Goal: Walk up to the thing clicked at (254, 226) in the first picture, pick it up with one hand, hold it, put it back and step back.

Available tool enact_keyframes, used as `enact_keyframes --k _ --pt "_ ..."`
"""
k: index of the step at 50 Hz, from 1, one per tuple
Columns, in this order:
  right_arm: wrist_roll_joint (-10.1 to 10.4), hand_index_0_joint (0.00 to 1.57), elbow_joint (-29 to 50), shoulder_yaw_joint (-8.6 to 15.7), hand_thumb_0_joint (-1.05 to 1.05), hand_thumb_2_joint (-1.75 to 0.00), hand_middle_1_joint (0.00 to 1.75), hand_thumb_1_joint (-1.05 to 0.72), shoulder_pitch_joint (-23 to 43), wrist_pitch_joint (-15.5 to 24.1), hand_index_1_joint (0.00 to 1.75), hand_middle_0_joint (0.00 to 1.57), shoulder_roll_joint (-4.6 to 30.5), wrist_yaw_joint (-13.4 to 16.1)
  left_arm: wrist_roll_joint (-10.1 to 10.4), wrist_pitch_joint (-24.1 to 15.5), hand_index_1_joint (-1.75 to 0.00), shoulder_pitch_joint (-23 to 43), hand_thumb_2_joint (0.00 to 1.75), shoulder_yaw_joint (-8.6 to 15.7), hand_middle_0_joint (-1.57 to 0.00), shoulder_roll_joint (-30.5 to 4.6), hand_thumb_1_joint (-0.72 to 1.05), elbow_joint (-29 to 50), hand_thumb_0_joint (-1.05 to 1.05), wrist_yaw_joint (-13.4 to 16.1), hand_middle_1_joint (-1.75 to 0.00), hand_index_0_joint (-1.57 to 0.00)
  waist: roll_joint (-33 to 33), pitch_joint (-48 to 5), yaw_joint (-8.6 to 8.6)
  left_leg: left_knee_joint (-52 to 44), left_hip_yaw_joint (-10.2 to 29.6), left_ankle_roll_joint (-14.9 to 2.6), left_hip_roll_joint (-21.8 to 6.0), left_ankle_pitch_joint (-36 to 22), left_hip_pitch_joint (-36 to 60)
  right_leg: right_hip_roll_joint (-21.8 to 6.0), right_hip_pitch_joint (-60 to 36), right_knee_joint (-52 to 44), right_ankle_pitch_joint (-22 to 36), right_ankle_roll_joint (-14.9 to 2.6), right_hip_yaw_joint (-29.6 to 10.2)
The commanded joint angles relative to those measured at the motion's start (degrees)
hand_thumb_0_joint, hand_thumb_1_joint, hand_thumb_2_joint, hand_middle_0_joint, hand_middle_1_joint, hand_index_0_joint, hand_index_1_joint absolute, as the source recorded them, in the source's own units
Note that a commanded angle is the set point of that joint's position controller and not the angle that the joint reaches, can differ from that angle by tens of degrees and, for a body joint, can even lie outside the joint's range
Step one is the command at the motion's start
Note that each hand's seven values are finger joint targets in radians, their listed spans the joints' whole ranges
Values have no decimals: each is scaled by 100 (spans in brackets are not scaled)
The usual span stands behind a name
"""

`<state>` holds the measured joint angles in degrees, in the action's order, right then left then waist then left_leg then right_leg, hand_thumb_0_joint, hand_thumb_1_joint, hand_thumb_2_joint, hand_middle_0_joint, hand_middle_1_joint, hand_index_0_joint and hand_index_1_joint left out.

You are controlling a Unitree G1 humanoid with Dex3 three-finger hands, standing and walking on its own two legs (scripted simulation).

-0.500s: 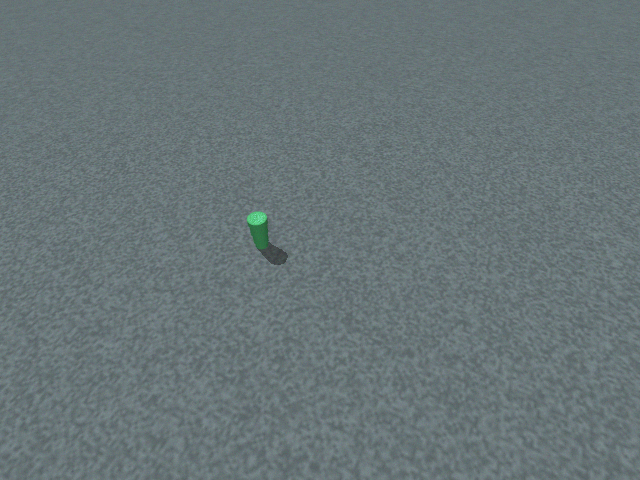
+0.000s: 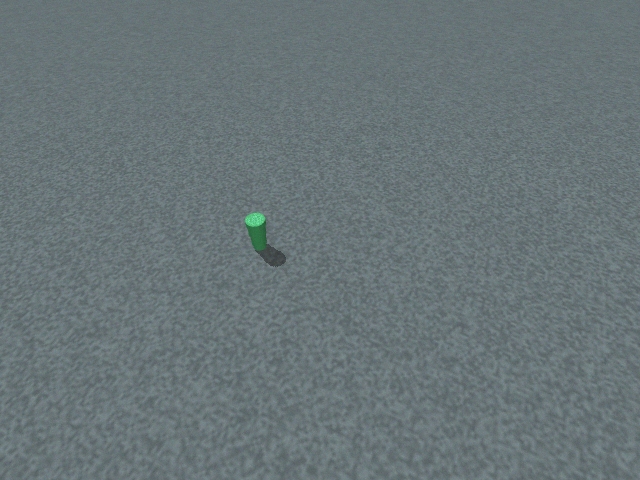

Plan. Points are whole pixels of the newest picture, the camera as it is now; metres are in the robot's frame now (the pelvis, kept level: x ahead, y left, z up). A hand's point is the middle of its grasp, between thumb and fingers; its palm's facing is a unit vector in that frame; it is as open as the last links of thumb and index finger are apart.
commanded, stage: stand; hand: left
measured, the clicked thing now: (257, 233) +1.21 +0.30 -0.70
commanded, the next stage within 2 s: walk up in 0.62 s
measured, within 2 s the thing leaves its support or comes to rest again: neither
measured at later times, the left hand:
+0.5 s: hand out of the picture +0.07 +0.25 -0.16, palm faces -0.02 -0.94 -0.33, open 7.4 cm
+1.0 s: hand out of the picture +0.10 +0.25 -0.13, palm faces +0.07 -0.89 -0.44, open 7.4 cm
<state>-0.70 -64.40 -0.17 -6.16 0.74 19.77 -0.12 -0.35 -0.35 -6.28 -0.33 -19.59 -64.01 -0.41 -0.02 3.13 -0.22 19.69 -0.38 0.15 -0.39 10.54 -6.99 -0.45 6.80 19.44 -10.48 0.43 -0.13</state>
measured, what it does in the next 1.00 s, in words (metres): steps on the spot: right foot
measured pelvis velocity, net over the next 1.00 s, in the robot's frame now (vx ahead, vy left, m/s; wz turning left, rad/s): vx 0.08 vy -0.05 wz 0.03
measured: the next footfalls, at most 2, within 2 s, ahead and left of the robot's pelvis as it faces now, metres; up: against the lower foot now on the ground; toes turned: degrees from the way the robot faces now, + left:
right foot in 0.86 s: +0.12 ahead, -0.15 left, +0.00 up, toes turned -3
left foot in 1.32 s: +0.37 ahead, +0.10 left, +0.00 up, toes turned +10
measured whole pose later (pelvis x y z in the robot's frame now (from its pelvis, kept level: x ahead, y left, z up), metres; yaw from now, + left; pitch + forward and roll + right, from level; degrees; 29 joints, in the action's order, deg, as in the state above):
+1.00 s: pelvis +0.08 -0.05 -0.01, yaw +2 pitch -3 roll +0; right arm -1.6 -58.7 4.8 -15.0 -0.4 24.6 -3.0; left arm -2.1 -3.7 -16.5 5.1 -23.7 -56.4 -2.7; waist 3.3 1.5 -2.2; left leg 57.1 4.7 -1.8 1.6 22.9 -20.8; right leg -0.4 8.8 26.9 -15.4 -2.1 4.7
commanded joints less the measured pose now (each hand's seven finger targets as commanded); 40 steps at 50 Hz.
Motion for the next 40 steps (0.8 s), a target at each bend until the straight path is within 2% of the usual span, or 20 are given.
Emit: enact_keyframes --k 1,6,18,24,30,31,32,33,34,35,36,37,39,40 --pt "33 20 371 242 0 -90 30 -90 200 115 30 20 1177 61 -13 -153 -30 231 90 236 -20 -1227 90 353 0 90 -30 -20 -36 -493 28 -283 544 -160 -691 -866 127 -682 -84 -261 806 -177 -499" --pt "20 20 367 249 0 -90 30 -90 224 113 30 20 1236 70 -21 -134 -30 205 90 242 -20 -1230 90 358 0 88 -30 -20 33 -426 3 -329 549 -165 -691 -672 90 -676 -55 -292 666 -176 -488" --pt "18 20 354 249 0 -90 30 -90 195 114 30 20 1219 55 -15 -145 -30 209 90 225 -20 -1211 90 379 0 85 -30 -20 40 -404 13 -372 578 -144 -693 -618 90 -672 -25 -327 472 -177 -487" --pt "23 20 368 251 0 -90 30 -90 190 113 30 20 1237 58 -14 -161 -30 203 90 226 -20 -1248 90 372 0 93 -30 -20 13 -503 26 -307 548 -169 -684 -897 123 -715 -176 -310 906 -156 -496" --pt "22 20 365 252 0 -90 30 -90 222 111 30 20 1246 67 -30 -129 -30 175 90 237 -20 -1262 90 373 0 91 -30 -20 60 -401 -4 -395 574 -158 -700 -709 95 -685 -100 -299 630 -179 -461" --pt "-42 20 630 608 0 -90 30 -90 -277 189 30 20 1711 -96 -116 -225 -30 -107 90 596 -20 -1785 90 631 0 -79 -30 -20 65 -1001 68 -74 836 -607 -535 2168 279 -353 -118 342 -1975 -373 -223" --pt "-96 20 575 677 0 -90 30 -90 -431 196 30 20 1807 -148 -173 -237 -30 -45 90 616 -20 -1703 90 644 0 -129 -30 -20 285 -638 119 -233 1218 -779 -753 3155 63 -362 590 748 -2682 -445 -260" --pt "-106 20 573 704 0 -90 30 -90 -454 179 30 20 1854 -175 -175 -234 -30 214 90 620 -20 -1583 90 741 0 -166 -30 -20 558 -108 179 -578 1538 -892 -918 3614 -87 -174 1279 1140 -2676 -353 4" --pt "-111 20 677 750 0 -90 30 -90 -348 181 30 20 1878 -199 -177 -232 -30 267 90 617 -20 -1461 90 866 0 -212 -30 -20 889 207 172 -928 1962 -1092 -1331 3692 -113 -86 1774 1804 -2090 -267 259" --pt "-136 20 765 810 0 -90 30 -90 -407 212 30 20 1914 -202 -180 -230 -30 346 90 637 -20 -1467 90 1007 0 -239 -30 -20 924 470 266 -1141 2421 -1342 -1726 3324 102 -143 2370 2314 -1757 -230 164" --pt "-153 20 852 875 0 -90 30 -90 -326 251 30 20 1973 -177 -141 -246 -30 455 90 658 -20 -1439 90 1088 0 -256 -30 -20 866 684 228 -1194 2653 -1485 -1983 2830 122 -441 2563 2325 -1702 -280 -200" --pt "-135 20 925 865 0 -90 30 -90 -353 285 30 20 1921 -177 -115 -296 -30 413 90 664 -20 -1494 90 1135 0 -279 -30 -20 661 529 204 -1107 2559 -1484 -1922 2520 343 -541 2493 2029 -1757 -311 -327" --pt "-167 20 1050 865 0 -90 30 -90 -441 289 30 20 1847 -226 -126 -329 -30 233 90 690 -20 -1510 90 1163 0 -337 -30 -20 770 207 226 -987 2119 -1358 -1574 2500 406 -380 2242 1810 -1792 -254 -100" --pt "-162 20 1153 883 0 -90 30 -90 -320 275 30 20 1908 -253 -140 -318 -30 23 90 723 -20 -1492 90 1132 0 -360 -30 -20 954 204 128 -965 1948 -1316 -1500 2542 -48 -354 1756 1768 -1601 -219 -2"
